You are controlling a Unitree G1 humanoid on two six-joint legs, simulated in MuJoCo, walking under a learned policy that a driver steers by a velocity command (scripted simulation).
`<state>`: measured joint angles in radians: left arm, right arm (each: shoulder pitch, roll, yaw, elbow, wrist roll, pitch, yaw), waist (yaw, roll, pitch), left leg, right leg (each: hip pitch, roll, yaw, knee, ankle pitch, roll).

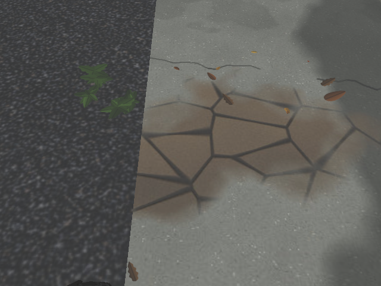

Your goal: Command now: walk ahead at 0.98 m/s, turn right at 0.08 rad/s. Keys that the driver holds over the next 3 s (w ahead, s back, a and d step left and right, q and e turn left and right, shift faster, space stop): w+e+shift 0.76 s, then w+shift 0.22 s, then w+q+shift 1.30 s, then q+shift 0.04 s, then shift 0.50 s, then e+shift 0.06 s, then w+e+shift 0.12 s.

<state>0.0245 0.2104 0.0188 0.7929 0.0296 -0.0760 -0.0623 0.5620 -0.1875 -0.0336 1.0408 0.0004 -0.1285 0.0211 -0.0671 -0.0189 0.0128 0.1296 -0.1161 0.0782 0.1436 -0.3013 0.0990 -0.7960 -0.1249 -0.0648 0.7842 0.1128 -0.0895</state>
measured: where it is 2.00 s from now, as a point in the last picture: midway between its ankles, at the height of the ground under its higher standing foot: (303, 66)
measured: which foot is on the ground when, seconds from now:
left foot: down 0.00-0.16, up 0.18-0.56, down 0.58-1.00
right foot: up 0.00-0.14, down 0.16-0.56, up 0.58-1.00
